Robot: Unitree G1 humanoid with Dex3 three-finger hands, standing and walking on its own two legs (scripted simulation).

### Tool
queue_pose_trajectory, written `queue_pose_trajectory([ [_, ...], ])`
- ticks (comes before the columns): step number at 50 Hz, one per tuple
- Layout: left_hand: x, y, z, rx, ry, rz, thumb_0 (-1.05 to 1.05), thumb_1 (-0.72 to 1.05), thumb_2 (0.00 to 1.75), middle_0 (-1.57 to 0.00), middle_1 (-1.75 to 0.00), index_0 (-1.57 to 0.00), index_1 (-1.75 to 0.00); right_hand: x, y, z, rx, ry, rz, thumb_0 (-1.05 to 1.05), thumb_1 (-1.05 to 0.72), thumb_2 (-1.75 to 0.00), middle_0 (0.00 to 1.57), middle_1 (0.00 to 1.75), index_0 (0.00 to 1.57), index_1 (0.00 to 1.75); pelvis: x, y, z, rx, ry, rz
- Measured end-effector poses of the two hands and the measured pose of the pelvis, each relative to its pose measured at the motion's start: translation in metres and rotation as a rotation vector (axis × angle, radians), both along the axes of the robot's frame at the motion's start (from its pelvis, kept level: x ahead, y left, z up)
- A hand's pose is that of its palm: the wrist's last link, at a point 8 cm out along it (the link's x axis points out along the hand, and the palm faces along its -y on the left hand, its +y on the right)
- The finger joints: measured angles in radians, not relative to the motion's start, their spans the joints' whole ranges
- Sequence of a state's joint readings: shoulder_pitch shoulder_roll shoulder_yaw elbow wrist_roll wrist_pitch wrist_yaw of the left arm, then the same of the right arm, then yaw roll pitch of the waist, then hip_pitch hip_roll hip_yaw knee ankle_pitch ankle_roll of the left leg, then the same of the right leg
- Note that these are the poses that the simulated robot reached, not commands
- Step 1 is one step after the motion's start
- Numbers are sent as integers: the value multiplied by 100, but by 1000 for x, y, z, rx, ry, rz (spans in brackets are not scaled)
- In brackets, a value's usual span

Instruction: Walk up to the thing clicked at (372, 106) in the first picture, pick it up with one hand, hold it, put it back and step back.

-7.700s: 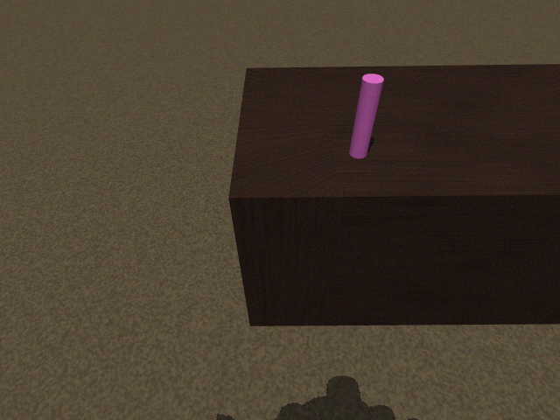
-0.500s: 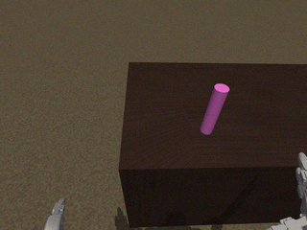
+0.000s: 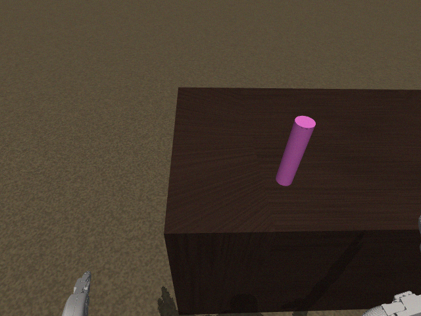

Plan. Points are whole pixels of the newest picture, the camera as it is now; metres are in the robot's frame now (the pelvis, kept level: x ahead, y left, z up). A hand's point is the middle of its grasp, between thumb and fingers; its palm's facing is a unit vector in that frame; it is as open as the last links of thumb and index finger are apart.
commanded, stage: go down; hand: right
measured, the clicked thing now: (293, 153) +0.51 -0.20 +0.03
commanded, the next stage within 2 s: none
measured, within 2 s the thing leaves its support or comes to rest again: neither
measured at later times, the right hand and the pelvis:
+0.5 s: hand (398, 208) +0.29 -0.32 +0.10, palm faces +0.15 +0.98 -0.09, open 17.7 cm; pelvis +0.01 -0.01 +0.00, yaw +1 degrees
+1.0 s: hand (403, 184) +0.34 -0.35 +0.11, palm faces +0.12 +0.99 -0.01, open 17.6 cm; pelvis +0.01 -0.01 -0.01, yaw +0 degrees
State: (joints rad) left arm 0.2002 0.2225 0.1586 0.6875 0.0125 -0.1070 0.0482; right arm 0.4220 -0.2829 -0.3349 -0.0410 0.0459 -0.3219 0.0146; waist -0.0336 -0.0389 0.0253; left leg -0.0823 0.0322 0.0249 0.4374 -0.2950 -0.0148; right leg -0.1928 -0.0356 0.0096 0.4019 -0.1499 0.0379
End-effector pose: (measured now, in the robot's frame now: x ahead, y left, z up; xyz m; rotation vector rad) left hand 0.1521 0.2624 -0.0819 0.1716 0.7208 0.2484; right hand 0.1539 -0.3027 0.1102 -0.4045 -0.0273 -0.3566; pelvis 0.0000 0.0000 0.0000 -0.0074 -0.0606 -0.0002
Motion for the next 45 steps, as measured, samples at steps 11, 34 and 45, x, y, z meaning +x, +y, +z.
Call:
queue_pose_trajectory([
  [11, 5, -8, 0, 31, 5, -3, -1, -54, 5, -6, -5, -6, -5, 53, -37, -1, 140, -36, 60, -1, 60, -5, 3, 7, 5, 6, 0, 0, -2, 4, 17, -7],
  [34, 0, -13, 1, 118, 28, 5, -1, -53, 5, -6, -5, -6, -6, 116, -75, -11, 350, -12, 208, -2, 58, -4, 3, 6, 4, 5, 9, -12, -6, 13, 95, 4],
  [45, 3, -14, 4, 135, -11, 7, -1, -53, 5, -6, -6, -6, -6, 143, -93, -1, 395, -4, 234, -1, 56, -4, 4, 6, 5, 5, 7, -10, -9, 17, 125, -6],
])
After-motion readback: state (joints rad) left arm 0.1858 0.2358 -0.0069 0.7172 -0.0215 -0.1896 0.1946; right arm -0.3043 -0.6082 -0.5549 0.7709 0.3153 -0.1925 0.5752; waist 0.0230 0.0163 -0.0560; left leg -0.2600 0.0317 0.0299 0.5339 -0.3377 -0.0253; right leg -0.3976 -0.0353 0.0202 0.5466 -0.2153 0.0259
